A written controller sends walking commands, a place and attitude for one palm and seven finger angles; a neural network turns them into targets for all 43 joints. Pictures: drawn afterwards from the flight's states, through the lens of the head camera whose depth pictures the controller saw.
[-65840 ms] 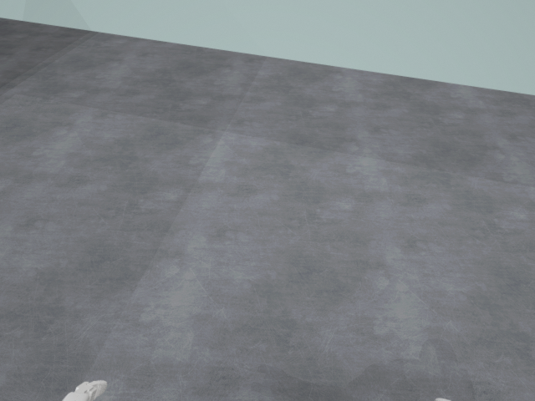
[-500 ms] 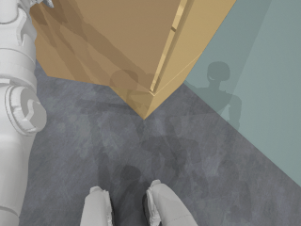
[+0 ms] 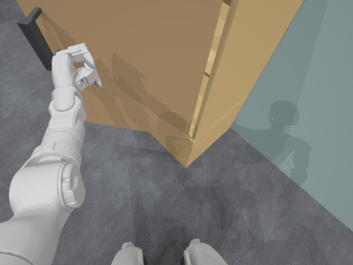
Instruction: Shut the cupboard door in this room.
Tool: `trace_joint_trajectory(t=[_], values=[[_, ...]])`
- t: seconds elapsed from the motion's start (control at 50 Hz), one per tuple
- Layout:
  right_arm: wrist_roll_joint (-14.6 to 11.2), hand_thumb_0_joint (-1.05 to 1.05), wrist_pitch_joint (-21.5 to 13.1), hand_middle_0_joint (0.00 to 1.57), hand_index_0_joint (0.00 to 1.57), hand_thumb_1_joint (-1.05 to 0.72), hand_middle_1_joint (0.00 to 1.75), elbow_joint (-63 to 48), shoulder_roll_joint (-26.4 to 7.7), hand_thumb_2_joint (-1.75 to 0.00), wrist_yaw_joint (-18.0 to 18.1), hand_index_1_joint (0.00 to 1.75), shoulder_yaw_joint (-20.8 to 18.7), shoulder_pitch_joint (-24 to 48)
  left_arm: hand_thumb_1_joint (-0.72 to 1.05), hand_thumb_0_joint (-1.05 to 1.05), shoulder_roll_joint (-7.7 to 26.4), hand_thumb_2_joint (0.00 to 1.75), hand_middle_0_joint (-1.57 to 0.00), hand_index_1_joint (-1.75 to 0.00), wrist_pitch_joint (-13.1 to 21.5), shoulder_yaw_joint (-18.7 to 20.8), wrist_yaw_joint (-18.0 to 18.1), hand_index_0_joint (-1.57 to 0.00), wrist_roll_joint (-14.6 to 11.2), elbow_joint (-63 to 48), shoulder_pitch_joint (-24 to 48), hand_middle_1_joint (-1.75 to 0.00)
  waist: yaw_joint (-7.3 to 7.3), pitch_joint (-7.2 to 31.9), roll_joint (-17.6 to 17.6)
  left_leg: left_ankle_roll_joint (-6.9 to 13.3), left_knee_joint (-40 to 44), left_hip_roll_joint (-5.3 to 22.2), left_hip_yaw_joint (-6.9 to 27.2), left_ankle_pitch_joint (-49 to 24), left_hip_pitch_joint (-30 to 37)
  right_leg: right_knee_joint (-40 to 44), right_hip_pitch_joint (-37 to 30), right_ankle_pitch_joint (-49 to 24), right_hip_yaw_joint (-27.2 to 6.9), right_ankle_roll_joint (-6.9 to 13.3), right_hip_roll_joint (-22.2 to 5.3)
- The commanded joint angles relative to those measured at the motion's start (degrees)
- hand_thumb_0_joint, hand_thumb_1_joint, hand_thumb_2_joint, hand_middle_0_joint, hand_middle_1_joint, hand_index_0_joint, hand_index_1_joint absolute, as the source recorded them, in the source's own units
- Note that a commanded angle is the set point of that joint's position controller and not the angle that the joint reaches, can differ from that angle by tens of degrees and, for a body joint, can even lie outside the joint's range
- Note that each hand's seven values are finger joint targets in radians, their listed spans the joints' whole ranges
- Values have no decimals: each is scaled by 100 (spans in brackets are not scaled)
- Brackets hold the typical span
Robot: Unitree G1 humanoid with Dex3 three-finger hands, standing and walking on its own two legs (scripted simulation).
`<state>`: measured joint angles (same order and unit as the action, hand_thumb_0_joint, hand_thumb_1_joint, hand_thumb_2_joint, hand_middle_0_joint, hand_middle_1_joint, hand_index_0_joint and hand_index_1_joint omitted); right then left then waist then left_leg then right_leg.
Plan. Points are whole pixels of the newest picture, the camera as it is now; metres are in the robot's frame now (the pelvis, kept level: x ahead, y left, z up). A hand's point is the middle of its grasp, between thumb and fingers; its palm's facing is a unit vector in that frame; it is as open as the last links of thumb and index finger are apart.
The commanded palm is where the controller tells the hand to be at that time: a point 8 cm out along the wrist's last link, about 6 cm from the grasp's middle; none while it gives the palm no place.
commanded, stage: pull the fist back off the door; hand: left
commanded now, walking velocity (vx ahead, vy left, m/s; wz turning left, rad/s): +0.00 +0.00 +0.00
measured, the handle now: (44, 40) +0.63 +0.24 +0.09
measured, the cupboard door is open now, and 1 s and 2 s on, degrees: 38 38 38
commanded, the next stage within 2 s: draw the hand back to the body in 0.18 s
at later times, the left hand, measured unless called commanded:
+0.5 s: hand (86, 78) +0.49 +0.13 +0.11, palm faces +0.11 -0.99 -0.07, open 3.1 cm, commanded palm +0.43 +0.18 +0.12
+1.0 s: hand (8, 153) +0.31 +0.21 +0.16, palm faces +0.20 -0.96 -0.19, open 3.1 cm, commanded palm +0.27 +0.25 +0.18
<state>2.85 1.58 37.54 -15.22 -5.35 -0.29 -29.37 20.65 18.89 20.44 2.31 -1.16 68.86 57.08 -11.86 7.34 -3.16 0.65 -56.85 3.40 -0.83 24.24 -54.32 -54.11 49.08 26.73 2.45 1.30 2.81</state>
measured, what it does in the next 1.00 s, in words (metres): rises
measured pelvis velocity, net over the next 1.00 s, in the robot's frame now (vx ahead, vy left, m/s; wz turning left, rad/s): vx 0.00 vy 0.00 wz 0.03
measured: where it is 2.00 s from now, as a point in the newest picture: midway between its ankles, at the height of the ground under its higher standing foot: outside the picture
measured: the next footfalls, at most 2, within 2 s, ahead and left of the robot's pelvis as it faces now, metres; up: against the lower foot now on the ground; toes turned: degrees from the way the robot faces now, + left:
none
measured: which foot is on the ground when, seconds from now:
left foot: down 0.00-1.00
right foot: down 0.00-1.00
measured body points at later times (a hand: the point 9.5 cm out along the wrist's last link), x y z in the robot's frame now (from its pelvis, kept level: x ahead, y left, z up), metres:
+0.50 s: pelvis +0.00 -0.01 +0.01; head +0.09 -0.03 +0.45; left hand +0.48 +0.18 +0.12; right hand +0.01 -0.26 -0.12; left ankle +0.02 +0.11 -0.67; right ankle -0.02 -0.11 -0.67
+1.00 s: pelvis +0.00 +0.00 +0.05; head -0.01 -0.01 +0.50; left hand +0.30 +0.26 +0.18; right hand +0.19 -0.23 -0.02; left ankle +0.02 +0.11 -0.67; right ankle -0.02 -0.11 -0.67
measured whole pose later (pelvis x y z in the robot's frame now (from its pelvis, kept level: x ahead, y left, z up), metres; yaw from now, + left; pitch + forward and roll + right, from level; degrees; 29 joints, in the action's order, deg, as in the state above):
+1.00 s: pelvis +0.00 +0.00 +0.05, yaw +2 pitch +1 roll +0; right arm -3.9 1.7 31.9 -14.3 4.1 1.1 -10.0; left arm 16.5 5.4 7.4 1.3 -6.2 12.0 5.1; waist 0.1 3.4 -2.2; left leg 1.1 -33.9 0.6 -2.2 15.9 -19.1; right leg -33.1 14.9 19.3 1.1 0.6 0.6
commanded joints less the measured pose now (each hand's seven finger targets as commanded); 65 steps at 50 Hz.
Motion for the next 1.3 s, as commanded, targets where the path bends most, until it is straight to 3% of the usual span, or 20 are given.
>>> trace_joint_trajectory(t=[0.0, 0.06, 0.14, 0.22, 0.26, 0.28, 0.34, 0.4, 0.44, 0.52, 0.56, 0.64, 0.72, 0.78, 0.8, 0.84, 0.9, 0.96, 1.04, 1.28], values=[[-41, 0, -137, 20, 20, -90, 30, -221, -865, -90, 125, 30, -400, -701, 90, 0, 948, 90, -130, -150, 899, -174, 72, -130, -37, -2002, 2883, -150, 21, 2760, -529, 93, 298, -231, 230, -2384, 2667, 589, -810, -2681, -105, -64, 90], [-78, 0, -165, 20, 20, -90, 30, -174, -823, -90, 126, 30, -434, -538, 90, 0, 569, 90, -130, -150, 1078, -525, 88, -130, 26, -2116, 2625, -150, 48, 2812, -719, 66, 269, -234, 256, -2528, 2995, 541, -667, -2707, -85, -50, 77], [-122, 0, -90, 20, 20, -90, 30, -66, -863, -90, 178, 30, -437, -462, 90, 0, 276, 90, -130, -150, 793, -813, 93, -130, 25, -1491, 2738, -150, -154, 2287, -316, 87, 320, -230, 286, -2174, 2802, 647, -420, -2428, -72, -83, 56], [-159, 0, -67, 20, 20, -90, 30, -96, -896, -90, 267, 30, -372, -306, 90, 0, 547, 90, -130, -150, 518, -562, 185, -130, -66, -898, 2932, -150, -202, 1990, 158, 117, 427, -272, 290, -1524, 2205, 766, -535, -2002, -147, -122, -1], [-131, 0, -122, 20, 20, -90, 30, -101, -880, -90, 283, 30, -337, -230, 90, 0, 589, 90, -130, -150, 627, -512, 227, -130, -93, -1052, 3218, -150, -202, 2279, -74, 120, 338, -285, 298, -1666, 2304, 659, -502, -2101, -168, -116, -26], [-113, 0, -147, 20, 20, -90, 30, -118, -884, -90, 284, 30, -324, -217, 90, 0, 793, 90, -130, -150, 692, -314, 248, -130, -99, -1019, 3201, -150, -149, 2361, -32, 130, 280, -289, 293, -1719, 2232, 619, -561, -2166, -199, -118, -25], [-106, 0, -136, 20, 20, -90, 30, -374, -895, -90, 284, 30, -326, -160, 90, 0, 1476, 90, -130, -150, 938, 294, 161, -130, -69, -1521, 2189, -150, 380, 3267, -180, 120, 317, -327, 202, -2287, 2458, 443, -1377, -2836, -251, -81, -31], [-198, 0, -76, 20, 20, -90, 30, -671, -793, -90, 255, 30, -323, -45, 90, 0, 1383, 90, -130, -150, 908, 177, -98, -130, -44, -2212, 1080, -150, 731, 3525, -324, 104, 509, -355, 13, -2708, 2680, 527, -2111, -3538, -271, -82, -25], [-290, 0, -13, 20, 20, -90, 30, -833, -801, -90, 288, 30, -335, -5, 90, 0, 1278, 90, -130, -150, 650, 112, -294, -130, -170, -2520, 231, -150, 818, 3336, 39, 139, 687, -367, -56, -2720, 2632, 698, -2547, -3849, -272, -93, -3], [-517, 0, -20, 20, 20, -90, 30, -1007, -775, -90, 429, 30, -343, 329, 90, 0, 626, 90, -130, -150, 80, -297, -619, -130, -846, -3547, -208, -150, 663, 2272, 862, 218, 1116, -377, -186, -2018, 2531, 1333, -2942, -4003, -316, -273, -25], [-578, 0, -121, 20, 20, -90, 30, -995, -752, -90, 520, 30, -324, 502, 90, 0, 509, 90, -130, -150, 40, -436, -688, -130, -1057, -4211, -176, -150, 679, 2064, 576, 230, 1280, -381, -174, -1943, 2909, 1521, -2884, -3688, -299, -259, -24], [-592, 0, -299, 20, 20, -90, 30, -888, -707, -90, 609, 30, -280, 745, 90, 0, 361, 90, -130, -150, 98, -813, -763, -130, -970, -4887, -691, -150, 705, 1464, 84, 246, 1502, -354, -114, -1795, 3393, 1723, -2512, -2960, -237, -191, -26], [-652, 0, -390, 20, 20, -90, 30, -958, -671, -90, 627, 30, -194, 1189, 90, 0, 382, 90, -124, -144, -186, -810, -901, -124, -1039, -4935, -1669, -144, 913, 1087, -8, 206, 1777, -373, -66, -1420, 3456, 1920, -2531, -2291, -211, -130, -86], [-704, 0, -427, 20, 20, -90, 30, -1147, -679, -90, 683, 30, -146, 1555, 90, 0, 667, 90, -116, -135, -480, -473, -1006, -116, -1258, -5431, -2286, -135, 1170, 1223, 101, 196, 1944, -392, -58, -1529, 3608, 1975, -2922, -2385, -201, -106, -134], [-701, 0, -282, 20, 20, -90, 30, -1259, -493, -90, 789, 30, -170, 1856, 90, 0, 799, 90, -113, -132, -504, -887, -586, -113, -671, -6145, -2400, -132, 1121, 1148, 363, 167, 2216, -378, -93, -1502, 3870, 2374, -3002, -2311, -461, -165, -310], [-686, 0, -218, 20, 20, -90, 30, -1341, -498, -90, 921, 30, -134, 2053, 90, 0, 589, 90, -108, -126, -712, -932, -264, -108, -655, -6499, -2835, -126, 1112, 800, 607, 195, 2439, -357, -57, -1399, 3950, 2595, -3042, -2013, -386, -182, -290], [-684, 0, -204, 20, 20, -90, 30, -1306, -488, -90, 1010, 30, -77, 2320, 90, 0, 728, 90, -100, -117, -922, -810, -12, -100, -528, -6934, -3179, -117, 1137, 430, 444, 197, 2727, -315, -41, -1414, 4280, 2822, -3137, -1858, -291, -126, -258], [-668, 0, -245, 20, 20, -90, 30, -1302, -442, -90, 1044, 30, 1, 2412, 90, 0, 649, 90, -92, -108, -1057, -890, 106, -92, -446, -7461, -3511, -108, 1147, 335, -45, 167, 3002, -288, 28, -1555, 4707, 2980, -3307, -1882, -198, -58, -233], [-602, 0, -324, 20, 20, -90, 30, -1287, -441, -90, 1032, 30, 49, 2460, 90, 0, 598, 90, -81, -96, -1217, -871, 179, -81, -392, -8023, -4291, -96, 1221, 335, -182, 127, 3270, -251, 91, -1887, 5085, 3153, -3673, -2114, -123, -24, -198], [-457, 0, -540, 20, 20, -90, 30, -1253, -361, -90, 939, 30, 94, 2689, 90, 0, 951, 90, -47, -60, -1307, -20, 304, -47, -368, -9587, -6352, -60, 1441, -73, -149, 64, 3709, -194, 164, -2066, 5173, 3473, -4185, -2144, -41, -37, -207]])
